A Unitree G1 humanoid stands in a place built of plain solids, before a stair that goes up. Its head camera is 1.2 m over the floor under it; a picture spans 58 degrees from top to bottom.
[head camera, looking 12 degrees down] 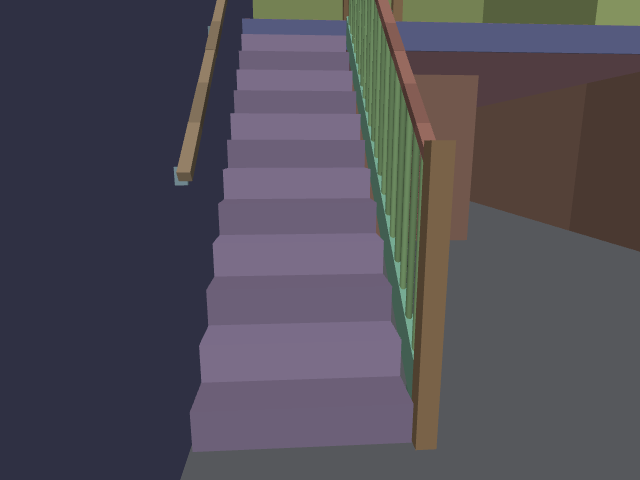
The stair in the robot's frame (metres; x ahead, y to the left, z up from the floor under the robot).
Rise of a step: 0.18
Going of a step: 0.22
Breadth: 0.90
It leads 4 degrees to the left of straight ahead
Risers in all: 13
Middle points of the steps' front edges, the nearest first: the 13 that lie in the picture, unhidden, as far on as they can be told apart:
1.56 0.07 0.18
1.78 0.08 0.36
2.00 0.09 0.54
2.22 0.11 0.72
2.44 0.12 0.90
2.66 0.14 1.07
2.88 0.15 1.25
3.10 0.17 1.43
3.32 0.18 1.61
3.55 0.19 1.79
3.77 0.21 1.97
3.99 0.22 2.15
4.21 0.24 2.33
